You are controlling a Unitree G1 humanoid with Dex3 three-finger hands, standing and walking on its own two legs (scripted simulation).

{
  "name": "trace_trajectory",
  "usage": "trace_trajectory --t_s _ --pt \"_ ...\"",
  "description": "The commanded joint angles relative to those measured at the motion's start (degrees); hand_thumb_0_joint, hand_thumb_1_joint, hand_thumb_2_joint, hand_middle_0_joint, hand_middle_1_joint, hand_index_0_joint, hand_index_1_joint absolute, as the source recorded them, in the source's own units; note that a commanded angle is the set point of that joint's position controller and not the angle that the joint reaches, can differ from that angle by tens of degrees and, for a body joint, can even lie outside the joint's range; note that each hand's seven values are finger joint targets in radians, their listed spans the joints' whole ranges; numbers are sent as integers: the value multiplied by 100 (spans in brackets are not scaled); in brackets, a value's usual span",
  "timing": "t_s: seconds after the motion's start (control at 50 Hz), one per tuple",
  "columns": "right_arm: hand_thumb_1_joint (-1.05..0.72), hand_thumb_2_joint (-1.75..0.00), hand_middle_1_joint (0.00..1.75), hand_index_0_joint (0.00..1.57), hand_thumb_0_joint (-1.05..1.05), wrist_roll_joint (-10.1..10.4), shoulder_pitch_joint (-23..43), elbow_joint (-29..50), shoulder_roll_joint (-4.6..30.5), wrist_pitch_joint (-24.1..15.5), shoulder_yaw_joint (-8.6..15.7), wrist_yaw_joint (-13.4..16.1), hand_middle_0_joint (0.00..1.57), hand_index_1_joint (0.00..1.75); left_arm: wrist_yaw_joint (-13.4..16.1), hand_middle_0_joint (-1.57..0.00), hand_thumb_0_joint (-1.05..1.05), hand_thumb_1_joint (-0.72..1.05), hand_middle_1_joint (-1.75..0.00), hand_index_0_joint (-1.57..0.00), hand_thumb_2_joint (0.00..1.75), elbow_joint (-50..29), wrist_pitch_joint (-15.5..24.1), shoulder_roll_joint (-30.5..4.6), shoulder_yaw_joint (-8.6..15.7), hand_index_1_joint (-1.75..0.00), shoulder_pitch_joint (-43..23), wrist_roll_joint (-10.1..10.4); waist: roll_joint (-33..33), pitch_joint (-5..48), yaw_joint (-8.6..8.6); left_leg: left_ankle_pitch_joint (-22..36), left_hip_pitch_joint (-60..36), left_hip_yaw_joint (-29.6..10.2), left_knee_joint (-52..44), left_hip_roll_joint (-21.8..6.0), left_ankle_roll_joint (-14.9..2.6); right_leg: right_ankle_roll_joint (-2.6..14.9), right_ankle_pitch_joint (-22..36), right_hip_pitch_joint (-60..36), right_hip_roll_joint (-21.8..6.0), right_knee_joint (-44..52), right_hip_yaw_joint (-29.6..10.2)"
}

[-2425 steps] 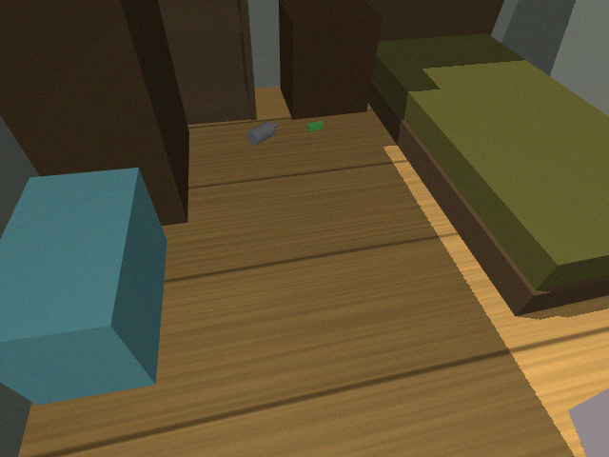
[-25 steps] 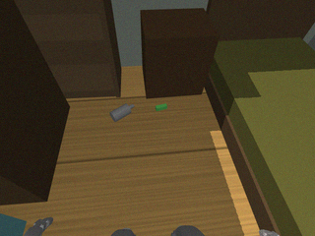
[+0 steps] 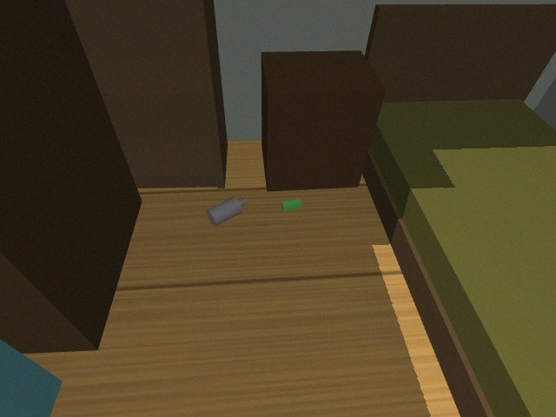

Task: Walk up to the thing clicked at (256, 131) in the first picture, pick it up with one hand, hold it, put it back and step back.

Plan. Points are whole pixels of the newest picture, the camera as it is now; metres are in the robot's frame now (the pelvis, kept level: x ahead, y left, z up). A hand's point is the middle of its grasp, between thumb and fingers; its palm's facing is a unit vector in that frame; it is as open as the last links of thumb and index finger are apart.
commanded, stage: step back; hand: left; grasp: from above
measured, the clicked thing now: (228, 209) +1.14 +0.23 -0.72
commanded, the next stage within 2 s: stand in 0.74 s
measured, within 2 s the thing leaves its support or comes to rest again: neither
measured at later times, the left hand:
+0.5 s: hand out of the picture +0.10 +0.27 -0.16, palm faces +0.04 -0.93 -0.38, open 7.4 cm
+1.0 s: hand (110, 416) +0.17 +0.27 -0.14, palm faces -0.03 -0.94 -0.33, open 7.4 cm
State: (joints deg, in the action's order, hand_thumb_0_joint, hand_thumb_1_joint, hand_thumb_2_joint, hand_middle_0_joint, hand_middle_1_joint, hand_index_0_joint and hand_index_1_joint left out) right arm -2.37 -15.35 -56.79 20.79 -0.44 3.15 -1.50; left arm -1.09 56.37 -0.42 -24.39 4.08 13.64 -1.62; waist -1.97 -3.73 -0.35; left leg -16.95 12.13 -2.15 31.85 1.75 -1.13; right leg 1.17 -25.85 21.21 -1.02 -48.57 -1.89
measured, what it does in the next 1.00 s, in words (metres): steps on the spot: left foot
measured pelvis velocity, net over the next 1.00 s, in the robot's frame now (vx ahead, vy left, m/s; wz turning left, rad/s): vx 0.07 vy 0.02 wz -0.02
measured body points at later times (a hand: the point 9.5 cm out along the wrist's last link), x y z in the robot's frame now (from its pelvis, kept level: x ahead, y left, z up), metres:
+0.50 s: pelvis +0.05 +0.00 -0.01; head +0.08 +0.00 +0.44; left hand +0.10 +0.32 -0.13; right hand +0.14 -0.31 -0.13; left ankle +0.10 +0.14 -0.73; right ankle +0.04 -0.12 -0.73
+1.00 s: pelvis +0.07 +0.02 +0.02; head +0.08 +0.02 +0.46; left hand +0.17 +0.31 -0.12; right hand +0.18 -0.28 -0.11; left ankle +0.10 +0.14 -0.73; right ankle +0.04 -0.12 -0.73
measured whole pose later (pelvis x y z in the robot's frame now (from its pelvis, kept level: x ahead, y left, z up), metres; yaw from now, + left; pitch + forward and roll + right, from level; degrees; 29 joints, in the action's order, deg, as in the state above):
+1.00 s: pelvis +0.07 +0.02 +0.02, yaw -1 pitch -3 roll +0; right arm -0.2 -2.0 -64.5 19.6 -1.0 0.5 -1.0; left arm -0.6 64.0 1.6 -20.4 0.2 4.5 -0.4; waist -0.6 -3.7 -0.3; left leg -9.0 10.2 1.8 21.8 -1.5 0.5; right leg -1.7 -13.9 4.5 -1.6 -21.0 -0.9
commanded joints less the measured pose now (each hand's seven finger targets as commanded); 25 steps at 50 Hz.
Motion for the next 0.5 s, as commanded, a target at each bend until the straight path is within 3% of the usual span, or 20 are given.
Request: trace_trajectory --t_s 0.0,0.04,0.06,0.08,0.1,0.12,0.14,0.16,0.18,0.2,0.26,0.3,0.34,0.36,0.38,0.4,0.42,0.44,0.46,0.48 --pt "-90 -90 30 20 0 -32 523 547 1617 -212 410 108 20 30 -16 -20 0 90 -30 -20 90 -449 245 -971 235 -30 -322 39 1269 -78 95 -1711 299 -1549 -1659 -1302 -868 -57 -110 134 -37 527 160" --pt "-90 -90 30 20 0 -24 517 597 1623 -132 412 102 20 30 -14 -20 0 90 -30 -20 90 -378 253 -933 284 -30 -248 23 1327 -152 34 -1945 840 -1377 -1541 -1299 -803 -33 86 -557 106 1003 321" --pt "-90 -90 30 20 0 6 659 628 1596 -88 406 100 20 30 7 -20 0 90 -30 -20 90 -319 277 -863 280 -30 -49 18 1247 -116 -129 -1945 990 -1176 -1280 -1216 -711 33 448 -958 168 1604 397" --pt "-90 -90 30 20 0 26 674 651 1449 -34 351 90 20 30 37 -20 0 90 -30 -20 90 -174 303 -877 306 -30 179 -10 973 -58 -246 -2026 1331 -996 -843 -1024 -580 29 655 -1532 280 1963 457" --pt "-90 -90 30 20 0 33 540 673 1207 1 279 100 20 30 80 -20 0 90 -30 -20 90 -129 327 -976 346 -30 332 -54 508 5 -326 -2046 1816 -759 -250 -773 -398 65 519 -2136 252 2226 203" --pt "-90 -90 30 20 0 83 664 816 853 -5 185 113 20 30 137 -20 0 90 -30 -20 90 -104 360 -1339 440 -30 666 -114 -557 25 -543 -1979 2680 -424 1167 -81 -96 465 -1195 -2268 -859 3117 -1978" --pt "-90 -90 30 20 0 34 786 802 1028 8 245 176 20 30 137 -20 0 90 -30 -20 90 -174 386 -1763 512 -30 543 -117 -790 -247 -553 -1733 2545 -404 2247 155 -7 934 -2731 -1316 -1966 3978 -3394" --pt "-90 -90 30 20 0 36 563 706 1324 -22 326 189 20 30 142 -20 0 90 -30 -20 90 -415 417 -1802 528 -30 30 -83 -438 -522 -339 -1419 2511 -735 2525 -125 10 1279 -2593 -997 -2210 3949 -3551" --pt "-90 -90 30 20 0 81 277 546 1406 -66 337 177 20 30 156 -20 0 90 -30 -20 90 -453 444 -1593 492 -30 -133 -14 -77 -541 -187 -1082 2521 -751 2545 -239 0 1218 -1926 -1129 -1977 3741 -3027" --pt "-90 -90 30 20 0 90 177 451 1353 -88 337 166 20 30 170 -20 0 90 -30 -20 90 -445 478 -1430 450 -30 -177 4 0 -484 -134 -839 2406 -767 2460 -309 12 1027 -1415 -1168 -1712 3614 -2512" --pt "-90 -90 30 20 0 42 -3 329 1204 -82 319 103 20 30 162 -20 0 90 -30 -20 90 -452 514 -1305 378 -30 -305 -13 -352 -207 -67 -539 1626 -516 2025 -399 129 906 -50 -779 -1427 3314 -1507" --pt "-90 -90 30 20 0 31 122 357 1069 -62 275 76 20 30 160 -20 0 90 -30 -20 90 -490 495 -1255 319 -30 -404 -5 -517 -173 -64 -593 1076 -189 1269 -429 151 856 741 -467 -1322 3067 -975" --pt "-90 -90 30 20 0 51 282 330 954 -105 245 85 20 30 159 -20 0 90 -30 -20 90 -516 436 -1190 256 -30 -494 33 -625 90 -87 -387 595 248 459 -341 159 790 2034 -643 -1187 2590 -598" --pt "-90 -90 30 20 0 59 366 319 929 -122 236 102 20 30 162 -20 0 90 -30 -20 90 -492 404 -1171 213 -30 -451 59 -582 202 -52 33 292 398 50 -250 117 695 2812 -655 -1098 2218 -423" --pt "-90 -90 30 20 0 60 238 234 903 -142 245 141 20 30 161 -20 0 90 -30 -20 90 -500 354 -1138 164 -30 -543 90 -542 348 65 582 -149 493 -354 -202 88 579 3207 -545 -1030 1852 -306" --pt "-90 -90 30 20 0 66 229 204 958 -166 245 191 20 30 171 -20 0 90 -30 -20 90 -515 321 -994 97 -30 -437 120 -318 440 70 1190 -386 305 -618 -273 16 390 3506 -551 -860 1464 -208" --pt "-90 -90 30 20 0 55 227 207 1180 -192 273 232 20 30 175 -20 0 90 -30 -20 90 -543 295 -805 13 -30 -318 157 237 669 39 2031 -653 -367 -581 -830 -144 168 3122 -357 -594 1150 -84" --pt "-90 -90 30 20 0 68 580 329 1442 -205 272 250 20 30 183 -20 0 90 -30 -20 90 -516 229 -685 -21 -30 -236 233 738 763 -91 1840 -349 -1370 -831 -1582 -592 -60 1733 -289 -65 841 119" --pt "-90 -90 30 20 0 127 750 353 1676 -177 289 234 20 30 216 -20 0 90 -30 -20 90 -395 167 -825 40 -30 -226 241 868 815 -97 1649 138 -1509 -854 -1896 -1008 -45 514 -803 3 856 189" --pt "-90 -90 30 20 0 106 932 303 1603 -151 271 224 20 30 220 -20 0 90 -30 -20 90 -303 173 -822 18 -30 -263 184 854 697 -151 1534 358 -1378 -862 -1826 -915 14 307 -998 -42 1079 133"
